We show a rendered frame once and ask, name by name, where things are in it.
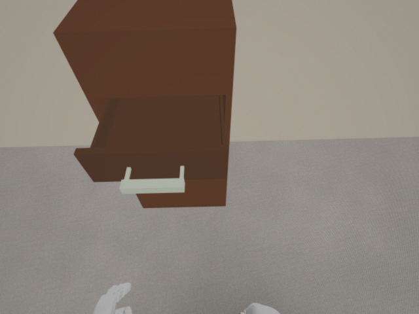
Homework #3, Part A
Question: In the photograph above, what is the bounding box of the drawer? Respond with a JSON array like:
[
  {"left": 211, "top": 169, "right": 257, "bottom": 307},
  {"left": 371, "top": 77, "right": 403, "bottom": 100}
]
[{"left": 74, "top": 95, "right": 228, "bottom": 182}]

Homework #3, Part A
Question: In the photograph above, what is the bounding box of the handle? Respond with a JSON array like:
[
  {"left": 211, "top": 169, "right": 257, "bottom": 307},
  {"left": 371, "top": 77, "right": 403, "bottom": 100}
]
[{"left": 119, "top": 166, "right": 185, "bottom": 194}]

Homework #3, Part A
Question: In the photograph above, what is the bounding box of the cabinet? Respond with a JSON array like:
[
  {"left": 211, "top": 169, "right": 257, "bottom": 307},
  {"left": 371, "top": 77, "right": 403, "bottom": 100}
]
[{"left": 53, "top": 0, "right": 236, "bottom": 208}]

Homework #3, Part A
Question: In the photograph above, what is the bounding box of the robot left hand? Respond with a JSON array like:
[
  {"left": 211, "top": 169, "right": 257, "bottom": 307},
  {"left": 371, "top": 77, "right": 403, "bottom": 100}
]
[{"left": 91, "top": 283, "right": 132, "bottom": 314}]

